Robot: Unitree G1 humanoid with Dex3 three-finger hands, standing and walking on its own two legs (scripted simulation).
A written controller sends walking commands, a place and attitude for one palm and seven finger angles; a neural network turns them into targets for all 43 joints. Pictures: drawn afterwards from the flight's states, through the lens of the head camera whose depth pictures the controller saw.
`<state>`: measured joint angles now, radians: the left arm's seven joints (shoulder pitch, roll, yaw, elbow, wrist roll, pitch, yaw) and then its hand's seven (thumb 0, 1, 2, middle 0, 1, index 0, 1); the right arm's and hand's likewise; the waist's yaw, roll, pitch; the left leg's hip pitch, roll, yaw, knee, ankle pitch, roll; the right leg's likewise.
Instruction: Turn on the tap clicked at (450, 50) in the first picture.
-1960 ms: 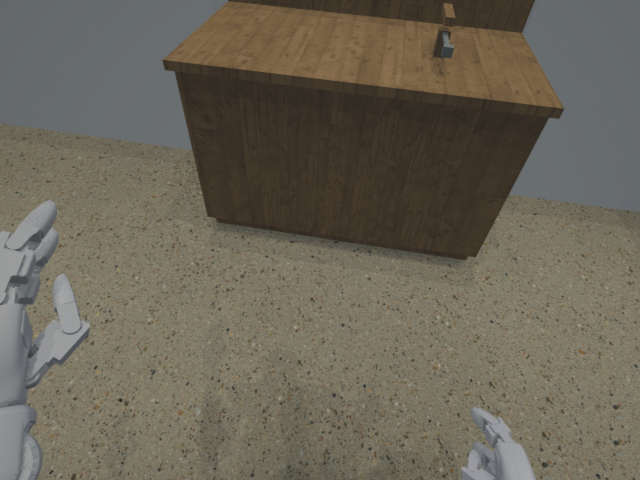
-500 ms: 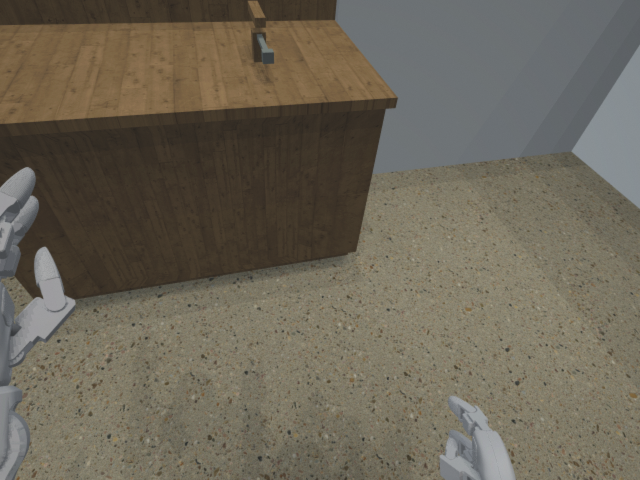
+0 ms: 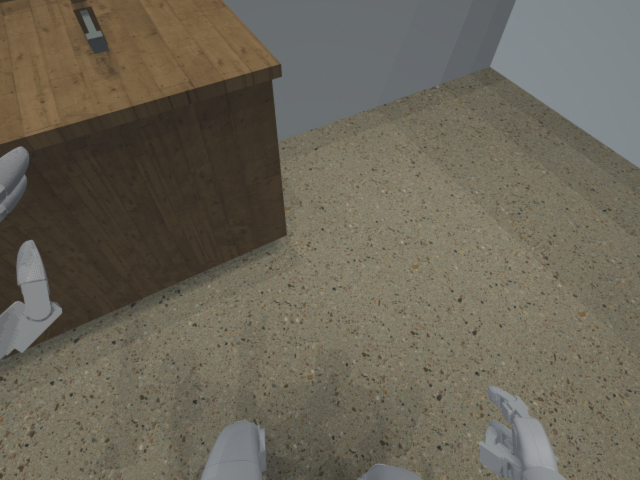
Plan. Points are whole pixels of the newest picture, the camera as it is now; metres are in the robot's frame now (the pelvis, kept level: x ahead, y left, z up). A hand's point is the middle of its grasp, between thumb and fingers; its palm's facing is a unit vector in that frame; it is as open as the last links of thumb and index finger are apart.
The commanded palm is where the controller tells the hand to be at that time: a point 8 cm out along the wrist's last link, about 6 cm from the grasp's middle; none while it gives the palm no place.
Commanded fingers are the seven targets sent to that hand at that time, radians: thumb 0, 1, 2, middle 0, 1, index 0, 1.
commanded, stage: walk to a spot facing it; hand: left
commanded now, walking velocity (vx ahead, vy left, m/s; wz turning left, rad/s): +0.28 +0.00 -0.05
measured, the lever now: (97, 42) +0.83 +0.45 +0.08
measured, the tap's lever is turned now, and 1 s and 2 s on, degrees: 0 0 0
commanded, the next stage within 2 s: turn to face it in 0.06 s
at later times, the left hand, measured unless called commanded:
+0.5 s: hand (72, 203) +0.32 +0.23 +0.21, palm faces +0.38 -0.81 -0.45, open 7.4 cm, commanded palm +0.27 +0.29 +0.20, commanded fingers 0.00 0.90 0.90 -0.20 -0.30 -0.20 -0.30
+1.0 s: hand (50, 213) +0.31 +0.24 +0.21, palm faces +0.52 -0.73 -0.44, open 7.4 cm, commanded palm +0.26 +0.28 +0.20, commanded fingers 0.00 0.90 0.90 -0.20 -0.30 -0.20 -0.30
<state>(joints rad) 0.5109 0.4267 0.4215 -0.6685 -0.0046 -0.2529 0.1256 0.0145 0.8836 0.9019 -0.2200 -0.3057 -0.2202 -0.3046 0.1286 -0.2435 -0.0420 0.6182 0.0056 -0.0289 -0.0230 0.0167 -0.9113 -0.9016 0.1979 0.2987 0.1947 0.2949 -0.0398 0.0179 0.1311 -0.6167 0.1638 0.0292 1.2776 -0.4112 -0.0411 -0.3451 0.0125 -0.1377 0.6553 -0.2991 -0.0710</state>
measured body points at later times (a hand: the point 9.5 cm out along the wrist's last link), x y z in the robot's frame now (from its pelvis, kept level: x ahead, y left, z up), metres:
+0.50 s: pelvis +0.11 +0.01 +0.00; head +0.12 +0.00 +0.45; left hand +0.29 +0.27 +0.23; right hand +0.27 -0.19 -0.09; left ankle +0.15 +0.15 -0.71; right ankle +0.13 -0.09 -0.72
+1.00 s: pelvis +0.13 -0.02 +0.01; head +0.12 -0.03 +0.46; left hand +0.27 +0.28 +0.23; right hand +0.32 -0.22 -0.09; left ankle +0.12 +0.12 -0.69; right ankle +0.13 -0.11 -0.72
